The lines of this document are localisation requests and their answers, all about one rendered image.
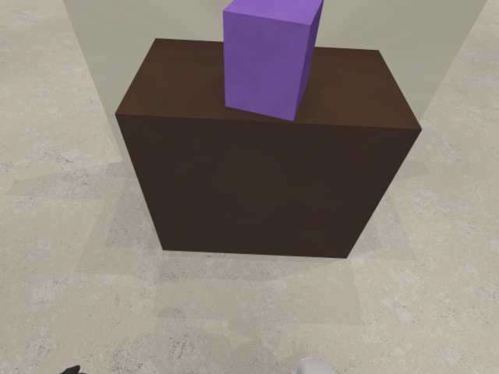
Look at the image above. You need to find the robot right thigh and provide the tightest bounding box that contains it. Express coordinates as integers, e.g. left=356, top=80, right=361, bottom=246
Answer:
left=291, top=358, right=341, bottom=374

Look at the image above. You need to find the carton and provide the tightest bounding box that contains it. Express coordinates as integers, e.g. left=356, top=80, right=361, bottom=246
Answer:
left=223, top=0, right=324, bottom=121

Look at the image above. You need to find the pedestal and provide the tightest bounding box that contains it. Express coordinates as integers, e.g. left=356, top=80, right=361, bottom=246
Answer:
left=115, top=38, right=422, bottom=259

